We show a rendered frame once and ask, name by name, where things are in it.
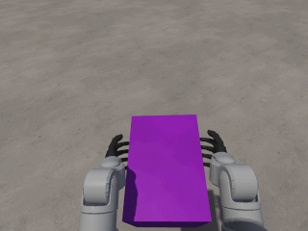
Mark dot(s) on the left robot hand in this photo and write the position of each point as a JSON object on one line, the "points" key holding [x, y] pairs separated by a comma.
{"points": [[115, 145]]}

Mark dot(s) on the carton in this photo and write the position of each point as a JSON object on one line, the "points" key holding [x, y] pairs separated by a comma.
{"points": [[165, 177]]}

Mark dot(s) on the left robot forearm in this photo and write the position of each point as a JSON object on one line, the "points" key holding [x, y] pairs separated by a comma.
{"points": [[100, 193]]}

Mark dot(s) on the right robot hand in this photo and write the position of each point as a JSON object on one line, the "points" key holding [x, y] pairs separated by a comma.
{"points": [[216, 142]]}

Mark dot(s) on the right robot forearm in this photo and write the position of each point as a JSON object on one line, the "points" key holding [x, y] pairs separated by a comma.
{"points": [[238, 192]]}

